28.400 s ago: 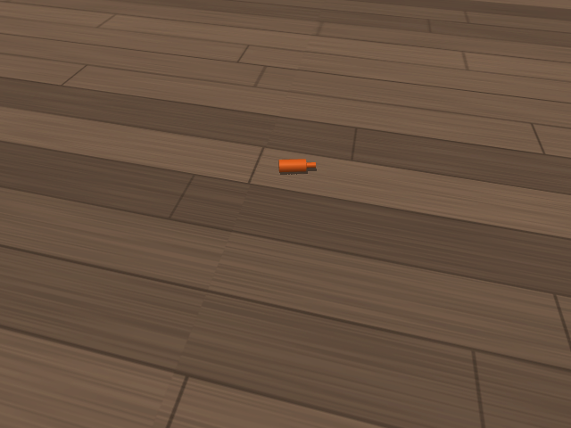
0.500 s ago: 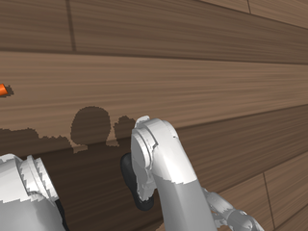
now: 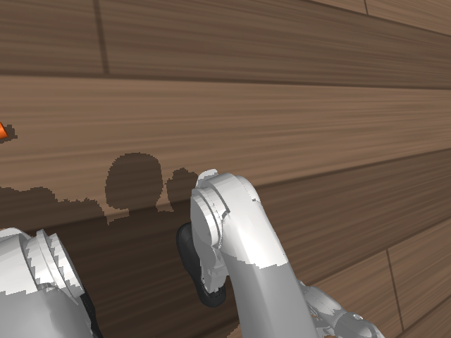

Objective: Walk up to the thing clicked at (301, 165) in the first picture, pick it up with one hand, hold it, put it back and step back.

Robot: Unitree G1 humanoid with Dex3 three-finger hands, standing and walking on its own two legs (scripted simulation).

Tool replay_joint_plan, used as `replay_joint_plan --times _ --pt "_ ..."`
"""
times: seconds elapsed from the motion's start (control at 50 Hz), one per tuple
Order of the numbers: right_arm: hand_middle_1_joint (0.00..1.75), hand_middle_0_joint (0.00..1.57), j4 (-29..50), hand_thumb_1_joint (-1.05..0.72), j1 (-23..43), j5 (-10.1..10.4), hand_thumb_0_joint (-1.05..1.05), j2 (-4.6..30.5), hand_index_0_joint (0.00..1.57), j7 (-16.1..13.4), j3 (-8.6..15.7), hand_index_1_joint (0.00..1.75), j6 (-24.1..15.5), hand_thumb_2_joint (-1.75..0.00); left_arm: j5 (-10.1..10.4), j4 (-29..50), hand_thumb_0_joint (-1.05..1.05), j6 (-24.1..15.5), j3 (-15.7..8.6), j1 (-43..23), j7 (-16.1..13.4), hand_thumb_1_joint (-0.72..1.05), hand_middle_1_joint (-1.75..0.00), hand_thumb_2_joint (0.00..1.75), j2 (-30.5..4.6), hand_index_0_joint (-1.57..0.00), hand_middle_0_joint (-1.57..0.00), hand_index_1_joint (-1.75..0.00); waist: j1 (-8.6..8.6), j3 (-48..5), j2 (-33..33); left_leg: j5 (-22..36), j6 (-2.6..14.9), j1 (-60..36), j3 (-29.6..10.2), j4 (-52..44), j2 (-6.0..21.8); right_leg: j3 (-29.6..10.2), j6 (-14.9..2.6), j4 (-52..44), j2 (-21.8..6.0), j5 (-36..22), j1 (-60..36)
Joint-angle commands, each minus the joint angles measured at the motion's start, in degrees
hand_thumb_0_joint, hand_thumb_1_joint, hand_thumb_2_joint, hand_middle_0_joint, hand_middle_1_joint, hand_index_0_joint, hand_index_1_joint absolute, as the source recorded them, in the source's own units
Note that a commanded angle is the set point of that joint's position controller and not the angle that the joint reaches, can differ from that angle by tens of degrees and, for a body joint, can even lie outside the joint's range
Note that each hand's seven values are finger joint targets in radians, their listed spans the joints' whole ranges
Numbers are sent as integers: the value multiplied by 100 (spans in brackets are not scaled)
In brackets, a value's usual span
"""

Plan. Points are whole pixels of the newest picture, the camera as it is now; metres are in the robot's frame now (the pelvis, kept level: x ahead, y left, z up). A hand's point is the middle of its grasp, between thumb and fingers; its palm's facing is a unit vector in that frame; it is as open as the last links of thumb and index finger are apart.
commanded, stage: close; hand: left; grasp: from above
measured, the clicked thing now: out of the picture +0.45 +0.32 -0.27
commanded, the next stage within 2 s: settle in 0.18 s
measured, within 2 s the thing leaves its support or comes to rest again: leaves its support in 0.60 s
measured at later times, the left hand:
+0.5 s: hand out of the picture +0.42 +0.34 -0.24, palm faces -0.43 -0.18 -0.89, open 9.3 cm
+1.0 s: hand out of the picture +0.41 +0.35 -0.16, palm faces -0.44 -0.14 -0.89, open 9.3 cm
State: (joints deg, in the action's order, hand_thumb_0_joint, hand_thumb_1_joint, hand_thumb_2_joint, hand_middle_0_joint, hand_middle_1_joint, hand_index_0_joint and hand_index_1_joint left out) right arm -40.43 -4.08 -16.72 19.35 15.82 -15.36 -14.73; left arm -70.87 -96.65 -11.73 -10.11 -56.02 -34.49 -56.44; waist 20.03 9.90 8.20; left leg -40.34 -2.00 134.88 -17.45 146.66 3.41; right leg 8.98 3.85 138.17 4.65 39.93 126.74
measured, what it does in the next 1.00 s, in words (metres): stands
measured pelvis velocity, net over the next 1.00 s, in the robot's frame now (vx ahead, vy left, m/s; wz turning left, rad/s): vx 0.00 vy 0.00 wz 0.07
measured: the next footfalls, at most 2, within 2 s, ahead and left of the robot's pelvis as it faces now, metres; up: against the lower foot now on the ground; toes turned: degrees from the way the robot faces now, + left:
none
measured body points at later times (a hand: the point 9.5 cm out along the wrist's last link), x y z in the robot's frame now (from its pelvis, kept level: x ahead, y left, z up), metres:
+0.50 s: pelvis +0.00 +0.00 +0.00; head +0.27 +0.13 +0.34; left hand +0.44 +0.35 -0.19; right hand +0.07 -0.26 -0.07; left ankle +0.06 +0.14 -0.26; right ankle +0.11 -0.12 -0.26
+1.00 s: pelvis +0.00 +0.00 +0.02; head +0.23 +0.10 +0.39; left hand +0.43 +0.36 -0.11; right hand +0.12 -0.25 -0.08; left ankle +0.06 +0.14 -0.26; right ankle +0.11 -0.12 -0.26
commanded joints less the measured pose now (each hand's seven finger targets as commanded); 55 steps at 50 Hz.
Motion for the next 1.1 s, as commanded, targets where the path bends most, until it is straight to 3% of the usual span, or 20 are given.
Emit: replay_joint_plan --times 0.0,0.02,0.08,0.14,0.18,0.2,0.28,0.36,0.42,0.48,0.5,0.52,0.6,0.68,0.78,0.86,0.96,1.02,1.06,1.08 --pt "30 20 -109 -89 -1025 27 0 1837 20 -83 504 30 25 -90 113 552 0 -99 -89 -1092 -174 49 -58 59 -1427 -86 -84 -57 69 -3870 -2961 1325 210 -2864 812 -1403 104 713 -423 -1254 212 -1703 -1987" --pt "30 20 -81 -89 -1073 35 0 1834 20 -75 499 30 26 -90 84 413 0 -93 1 -1139 -182 50 -59 59 -1350 -87 -86 -57 160 -3711 -2895 1309 225 -2787 820 -1361 99 692 -421 -1224 209 -1737 -1979" --pt "30 20 -64 -89 -1012 31 0 1868 20 -108 479 30 34 -90 104 205 0 -116 71 -1177 -207 56 -55 55 -1346 -92 -90 -53 216 -3469 -2753 1008 249 -2577 815 -1366 90 675 -414 -1300 206 -1470 -1841" --pt "30 20 -75 -89 -981 18 0 1887 20 -140 454 30 39 -90 90 397 0 -137 -93 -1188 -239 63 -56 59 -1574 -96 -95 -54 83 -3658 -2830 1034 230 -2713 813 -1386 86 716 -422 -1279 192 -1426 -1844" --pt "30 20 -53 -89 -973 10 0 1877 20 -142 444 30 23 -90 70 259 0 -137 -1 -1178 -220 66 -55 57 -1493 -99 -97 -54 170 -3497 -2796 953 222 -2698 795 -1412 94 718 -423 -1259 188 -1359 -1809" --pt "30 20 -47 -89 -1008 11 0 1881 20 -149 460 30 52 -90 38 360 0 -134 -78 -1087 -241 66 -55 59 -1538 -100 -99 -54 92 -3670 -2821 1088 215 -2782 789 -1429 100 708 -427 -1271 220 -1484 -1923" --pt "30 20 -70 -90 -955 16 0 1825 20 -144 377 30 22 -90 55 301 0 -152 20 -1240 -240 64 -57 63 -1483 -105 -103 -56 182 -3578 -2764 1105 225 -2702 779 -1355 94 745 -404 -1240 191 -1527 -1827" --pt "30 20 -59 -90 -935 21 0 1863 20 -187 485 30 69 -90 95 605 0 -95 -105 -1246 -224 68 -55 63 -1632 -107 -106 -54 -1 -3854 -3084 1127 199 -2808 839 -1422 88 689 -439 -1243 180 -1530 -1914" --pt "30 20 -99 -90 -1004 35 0 1847 20 -177 562 30 76 -90 105 972 0 -43 -197 -1237 -164 66 -54 65 -1686 -106 -106 -54 -32 -4166 -3295 1341 169 -3044 836 -1424 103 672 -463 -1186 184 -1701 -1967" --pt "30 20 -34 -90 -963 80 0 1779 20 -132 637 30 68 -90 136 1508 0 -13 -186 -1276 -165 67 -52 62 -1513 -107 -106 -52 -130 -4397 -3462 1522 159 -3186 886 -1438 82 685 -464 -1194 171 -1872 -1954" --pt "30 20 29 -90 -865 102 0 1715 20 -116 648 30 57 -90 190 1699 0 -17 -22 -1317 -126 68 -51 60 -1244 -107 -106 -51 -131 -4482 -3494 1548 156 -3225 911 -1439 78 668 -471 -1205 175 -1912 -1926" --pt "30 20 -41 -90 -951 124 0 1710 20 -103 675 30 63 -90 142 1831 0 -1 -15 -1360 -112 67 -52 60 -1301 -107 -106 -51 -121 -4581 -3616 1615 168 -3293 948 -1432 89 603 -467 -1244 189 -2010 -2058" --pt "30 20 -96 -90 -1021 276 0 1659 20 -74 900 30 100 -90 173 2521 0 112 -223 -1268 -40 68 -50 64 -1365 -108 -108 -50 -372 -5064 -3835 1768 134 -3575 1023 -1496 63 540 -512 -1215 131 -2073 -1982" --pt "30 20 -143 -90 -1124 456 0 1520 20 -32 1068 30 202 -90 245 2807 0 304 -8 -1489 107 73 -49 62 -944 -111 -111 -49 -372 -4939 -3711 1606 196 -3253 1121 -1569 28 414 -524 -1326 98 -1995 -1811" --pt "30 20 -67 -90 -1156 656 0 1438 20 -73 1239 30 349 -90 318 2655 0 533 173 -1255 505 79 -53 66 -553 -116 -116 -52 -506 -4957 -3277 1291 253 -3073 1161 -1783 -28 337 -545 -1475 83 -1619 -1677" --pt "30 20 0 -91 -1208 774 0 1386 20 -155 1315 30 467 -90 447 2658 0 585 361 -1386 907 81 -55 71 -228 -118 -118 -55 -498 -4869 -2981 1169 271 -3060 1169 -1960 -87 313 -541 -1564 17 -1486 -1594" --pt "30 20 92 -91 -1280 883 0 1285 20 -255 1354 30 666 -90 482 2876 0 472 427 -1461 1278 80 -55 71 -257 -118 -119 -56 -588 -4924 -2759 1107 300 -2983 1227 -2017 -131 168 -555 -1704 0 -1327 -1736" --pt "30 20 138 -91 -1357 902 0 1245 20 -347 1383 30 770 -90 438 3061 0 357 447 -1555 1411 77 -55 73 -268 -116 -117 -56 -540 -4974 -2644 1138 310 -3009 1264 -1992 -132 87 -552 -1789 -11 -1332 -1849" --pt "30 20 154 -90 -1404 903 0 1226 20 -401 1379 30 825 -90 418 3277 0 288 245 -1572 1416 79 -55 74 -496 -117 -118 -56 -636 -5173 -2629 1264 315 -3087 1312 -2015 -149 69 -528 -1830 -34 -1450 -2000" --pt "30 20 169 -91 -1394 913 0 1217 20 -430 1396 30 856 -90 436 3372 0 260 270 -1568 1431 79 -56 76 -425 -118 -119 -57 -665 -5250 -2708 1304 297 -3201 1308 -2058 -147 81 -541 -1790 -45 -1482 -1934"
